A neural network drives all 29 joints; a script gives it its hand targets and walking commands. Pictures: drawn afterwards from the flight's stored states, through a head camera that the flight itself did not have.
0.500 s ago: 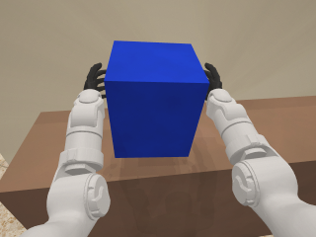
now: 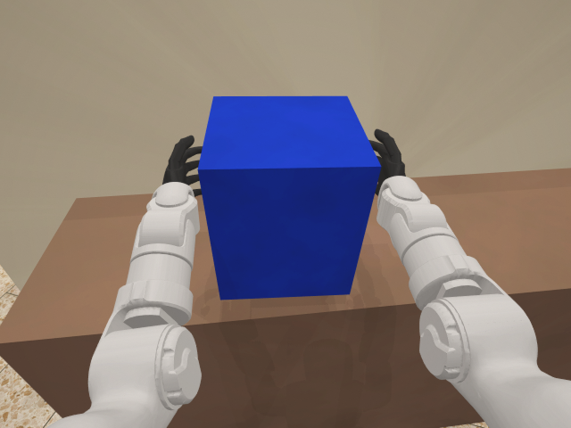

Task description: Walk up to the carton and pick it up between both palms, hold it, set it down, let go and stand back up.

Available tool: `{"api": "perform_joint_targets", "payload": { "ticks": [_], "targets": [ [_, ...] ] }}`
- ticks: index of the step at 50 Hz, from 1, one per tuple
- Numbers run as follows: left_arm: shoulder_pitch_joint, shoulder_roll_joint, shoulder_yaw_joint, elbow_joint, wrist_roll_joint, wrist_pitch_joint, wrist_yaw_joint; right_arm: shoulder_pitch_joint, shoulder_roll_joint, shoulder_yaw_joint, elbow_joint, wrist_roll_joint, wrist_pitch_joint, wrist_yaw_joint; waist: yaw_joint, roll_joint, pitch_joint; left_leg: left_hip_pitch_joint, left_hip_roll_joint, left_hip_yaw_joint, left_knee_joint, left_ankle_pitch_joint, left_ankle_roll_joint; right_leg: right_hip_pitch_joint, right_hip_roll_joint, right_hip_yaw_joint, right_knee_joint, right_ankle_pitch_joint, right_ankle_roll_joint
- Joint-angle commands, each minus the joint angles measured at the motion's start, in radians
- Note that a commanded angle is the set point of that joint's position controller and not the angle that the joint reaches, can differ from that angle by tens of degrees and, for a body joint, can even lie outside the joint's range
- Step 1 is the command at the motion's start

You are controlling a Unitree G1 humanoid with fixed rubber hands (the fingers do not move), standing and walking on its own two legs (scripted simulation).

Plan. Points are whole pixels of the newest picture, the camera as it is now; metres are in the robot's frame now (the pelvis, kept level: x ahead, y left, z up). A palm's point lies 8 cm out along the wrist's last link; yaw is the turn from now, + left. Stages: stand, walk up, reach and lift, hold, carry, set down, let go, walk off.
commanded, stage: set down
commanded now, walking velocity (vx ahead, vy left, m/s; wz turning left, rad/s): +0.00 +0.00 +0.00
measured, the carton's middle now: (283, 198) +0.44 -0.01 +0.15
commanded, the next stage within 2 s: none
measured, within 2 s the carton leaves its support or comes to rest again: rests again in 1.24 s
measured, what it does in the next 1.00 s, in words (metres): stands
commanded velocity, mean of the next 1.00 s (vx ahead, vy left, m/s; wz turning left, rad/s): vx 0.00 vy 0.00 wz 0.00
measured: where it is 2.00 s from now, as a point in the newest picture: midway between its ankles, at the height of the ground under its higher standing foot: outside the picture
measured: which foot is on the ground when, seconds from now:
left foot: down 0.00-1.00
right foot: down 0.00-1.00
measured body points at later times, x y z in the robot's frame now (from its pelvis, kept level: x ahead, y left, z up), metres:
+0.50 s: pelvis +0.01 +0.00 +0.00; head -0.01 +0.01 +0.45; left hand +0.44 +0.13 +0.15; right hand +0.43 -0.17 +0.16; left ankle +0.00 +0.13 -0.75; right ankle -0.01 -0.10 -0.75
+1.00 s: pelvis +0.01 +0.00 +0.00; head +0.01 +0.00 +0.45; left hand +0.44 +0.12 +0.11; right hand +0.43 -0.18 +0.12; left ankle +0.00 +0.13 -0.75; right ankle -0.01 -0.10 -0.75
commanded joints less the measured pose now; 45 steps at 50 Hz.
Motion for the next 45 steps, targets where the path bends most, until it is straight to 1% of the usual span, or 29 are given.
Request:
{"api": "perform_joint_targets", "payload": {
  "ticks": [1, 3, 5, 6, 7, 8, 11, 13, 15, 16, 19, 21, 22, 23, 25, 26, 27, 29, 30, 31, 33, 36, 37, 39, 40, 42, 43, 44, 45],
  "targets": [
    [-0.802, -0.612, -0.255, -0.087, -0.060, -0.096, -0.137, -0.823, 0.563, 0.159, -0.204, 0.000, -0.094, 0.148, 0.017, 0.045, -0.389, 0.195, -0.026, 0.072, -0.002, 0.262, -0.035, 0.079, 0.004, -0.062, -0.002, 0.281, 0.066],
    [-0.767, -0.596, -0.227, -0.062, -0.053, -0.093, -0.149, -0.814, 0.569, 0.167, -0.209, -0.011, -0.099, 0.148, 0.024, 0.021, -0.411, 0.184, -0.033, 0.085, -0.003, 0.234, -0.017, 0.139, 0.001, -0.052, 0.009, 0.331, 0.076],
    [-0.764, -0.565, -0.200, -0.052, -0.038, -0.102, -0.156, -0.803, 0.561, 0.143, -0.179, -0.039, -0.103, 0.148, 0.009, 0.003, -0.394, 0.153, -0.034, 0.084, -0.026, 0.179, -0.009, 0.144, -0.003, -0.058, 0.010, 0.321, 0.080],
    [-0.755, -0.559, -0.182, -0.035, -0.033, -0.104, -0.157, -0.811, 0.553, 0.131, -0.191, -0.051, -0.107, 0.152, 0.029, -0.013, -0.401, 0.145, -0.035, 0.087, -0.028, 0.178, -0.002, 0.154, 0.003, -0.058, 0.014, 0.320, 0.081],
    [-0.757, -0.557, -0.170, -0.017, -0.031, -0.107, -0.159, -0.826, 0.552, 0.118, -0.187, -0.063, -0.115, 0.157, 0.022, -0.016, -0.386, 0.138, -0.033, 0.095, -0.038, 0.157, -0.005, 0.162, 0.002, -0.062, 0.005, 0.287, 0.083],
    [-0.765, -0.556, -0.177, -0.044, -0.036, -0.122, -0.156, -0.808, 0.563, 0.124, -0.199, -0.065, -0.127, 0.163, 0.027, -0.022, -0.410, 0.140, -0.032, 0.094, -0.032, 0.197, -0.004, 0.164, 0.002, -0.064, 0.014, 0.334, 0.086],
    [-0.793, -0.589, -0.228, -0.089, -0.056, -0.161, -0.142, -0.819, 0.599, 0.156, -0.251, -0.065, -0.160, 0.164, 0.019, 0.011, -0.530, 0.164, -0.038, 0.096, 0.009, 0.296, -0.014, 0.204, -0.002, -0.052, 0.050, 0.498, 0.084],
    [-0.835, -0.627, -0.281, -0.131, -0.068, -0.183, -0.124, -0.826, 0.589, 0.142, -0.241, -0.070, -0.180, 0.174, 0.003, 0.063, -0.614, 0.242, -0.023, 0.089, 0.033, 0.365, -0.049, 0.139, 0.010, -0.069, 0.040, 0.476, 0.070],
    [-0.801, -0.612, -0.268, -0.085, -0.055, -0.184, -0.117, -0.798, 0.562, 0.120, -0.209, -0.096, -0.172, 0.182, 0.009, 0.048, -0.528, 0.246, -0.020, 0.087, 0.034, 0.341, -0.053, 0.098, 0.013, -0.079, 0.023, 0.411, 0.066],
    [-0.795, -0.614, -0.276, -0.094, -0.059, -0.180, -0.116, -0.759, 0.552, 0.112, -0.200, -0.102, -0.175, 0.184, -0.011, 0.066, -0.518, 0.252, -0.017, 0.091, 0.034, 0.351, -0.060, 0.095, 0.011, -0.074, 0.016, 0.418, 0.065],
    [-0.815, -0.631, -0.310, -0.092, -0.090, -0.204, -0.108, -0.820, 0.565, 0.129, -0.243, -0.095, -0.199, 0.191, 0.021, 0.049, -0.603, 0.202, -0.021, 0.087, 0.041, 0.347, -0.056, 0.124, 0.008, -0.071, 0.036, 0.436, 0.064],
    [-0.788, -0.632, -0.295, -0.079, -0.074, -0.210, -0.105, -0.818, 0.583, 0.140, -0.248, -0.099, -0.191, 0.194, 0.025, 0.036, -0.570, 0.179, -0.023, 0.092, 0.031, 0.330, -0.045, 0.137, 0.007, -0.063, 0.043, 0.460, 0.067],
    [-0.781, -0.638, -0.284, -0.055, -0.065, -0.202, -0.108, -0.800, 0.581, 0.125, -0.228, -0.112, -0.184, 0.193, 0.013, 0.045, -0.534, 0.166, -0.026, 0.092, 0.018, 0.295, -0.048, 0.134, 0.001, -0.065, 0.044, 0.453, 0.071],
    [-0.753, -0.618, -0.252, -0.026, -0.041, -0.195, -0.113, -0.780, 0.567, 0.109, -0.190, -0.119, -0.176, 0.197, 0.026, 0.028, -0.487, 0.147, -0.024, 0.095, 0.003, 0.270, -0.044, 0.143, -0.002, -0.063, 0.040, 0.420, 0.076],
    [-0.772, -0.599, -0.250, -0.091, -0.037, -0.196, -0.115, -0.744, 0.575, 0.110, -0.172, -0.121, -0.181, 0.201, 0.026, 0.040, -0.504, 0.157, -0.024, 0.105, -0.002, 0.301, -0.043, 0.155, -0.003, -0.060, 0.048, 0.458, 0.079],
    [-0.770, -0.587, -0.234, -0.043, -0.039, -0.197, -0.117, -0.741, 0.550, 0.070, -0.152, -0.139, -0.182, 0.205, 0.021, 0.046, -0.490, 0.152, -0.024, 0.099, -0.003, 0.255, -0.042, 0.126, -0.006, -0.064, 0.035, 0.408, 0.077],
    [-0.753, -0.592, -0.236, -0.054, -0.039, -0.203, -0.116, -0.725, 0.559, 0.077, -0.161, -0.144, -0.187, 0.207, 0.017, 0.038, -0.525, 0.163, -0.024, 0.099, -0.002, 0.266, -0.034, 0.135, -0.008, -0.056, 0.044, 0.440, 0.073],
    [-0.736, -0.577, -0.217, -0.066, -0.044, -0.216, -0.117, -0.739, 0.582, 0.096, -0.202, -0.153, -0.197, 0.210, 0.036, -0.014, -0.545, 0.127, -0.026, 0.102, 0.004, 0.298, -0.024, 0.189, -0.007, -0.056, 0.062, 0.515, 0.085],
    [-0.768, -0.585, -0.221, -0.081, -0.045, -0.226, -0.112, -0.744, 0.584, 0.091, -0.197, -0.157, -0.201, 0.213, 0.045, -0.006, -0.584, 0.128, -0.025, 0.099, 0.005, 0.318, -0.029, 0.191, -0.004, -0.065, 0.075, 0.533, 0.090],
    [-0.779, -0.586, -0.224, -0.068, -0.040, -0.227, -0.109, -0.750, 0.573, 0.075, -0.174, -0.155, -0.202, 0.216, 0.034, 0.012, -0.571, 0.120, -0.024, 0.100, 0.006, 0.325, -0.035, 0.192, -0.004, -0.061, 0.073, 0.554, 0.086],
    [-0.747, -0.566, -0.199, -0.060, -0.018, -0.227, -0.106, -0.700, 0.563, 0.062, -0.140, -0.175, -0.202, 0.223, 0.042, 0.015, -0.537, 0.143, -0.023, 0.106, 0.009, 0.325, -0.034, 0.169, 0.000, -0.066, 0.074, 0.532, 0.085],
    [-0.723, -0.597, -0.213, -0.057, -0.011, -0.221, -0.109, -0.702, 0.523, 0.020, -0.153, -0.196, -0.223, 0.230, 0.016, 0.055, -0.521, 0.201, -0.008, 0.104, 0.012, 0.331, -0.059, 0.118, 0.000, -0.074, 0.049, 0.473, 0.068],
    [-0.687, -0.577, -0.183, -0.022, 0.008, -0.220, -0.112, -0.677, 0.526, 0.017, -0.147, -0.211, -0.219, 0.232, 0.028, 0.012, -0.497, 0.183, -0.010, 0.111, 0.014, 0.333, -0.049, 0.117, 0.000, -0.074, 0.046, 0.470, 0.073],
    [-0.668, -0.572, -0.184, -0.056, 0.013, -0.235, -0.113, -0.659, 0.555, 0.053, -0.184, -0.202, -0.236, 0.237, 0.051, -0.003, -0.547, 0.139, -0.011, 0.114, 0.007, 0.358, -0.035, 0.194, -0.004, -0.068, 0.070, 0.578, 0.086],
    [-0.672, -0.568, -0.175, -0.031, 0.018, -0.232, -0.111, -0.673, 0.535, 0.032, -0.148, -0.220, -0.233, 0.239, 0.044, 0.014, -0.538, 0.115, -0.016, 0.118, -0.002, 0.334, -0.038, 0.190, -0.003, -0.072, 0.072, 0.572, 0.086],
    [-0.653, -0.584, -0.192, -0.063, 0.025, -0.239, -0.107, -0.664, 0.519, 0.014, -0.186, -0.234, -0.256, 0.248, 0.038, 0.028, -0.569, 0.139, -0.008, 0.119, 0.014, 0.379, -0.051, 0.174, 0.005, -0.081, 0.076, 0.564, 0.074],
    [-0.648, -0.576, -0.175, -0.057, 0.027, -0.241, -0.104, -0.654, 0.524, 0.013, -0.184, -0.239, -0.261, 0.253, 0.047, 0.028, -0.551, 0.149, -0.006, 0.119, 0.019, 0.381, -0.050, 0.160, -0.003, -0.077, 0.074, 0.552, 0.076],
    [-0.637, -0.580, -0.175, -0.042, 0.032, -0.236, -0.107, -0.640, 0.514, -0.006, -0.156, -0.257, -0.258, 0.257, 0.039, 0.017, -0.517, 0.153, -0.009, 0.119, 0.011, 0.376, -0.054, 0.142, 0.001, -0.089, 0.069, 0.530, 0.074],
    [-0.647, -0.560, -0.164, -0.061, 0.033, -0.243, -0.108, -0.636, 0.529, 0.007, -0.191, -0.260, -0.262, 0.259, 0.056, 0.005, -0.542, 0.145, -0.013, 0.125, 0.010, 0.361, -0.046, 0.164, -0.007, -0.081, 0.071, 0.539, 0.081]
  ]
}}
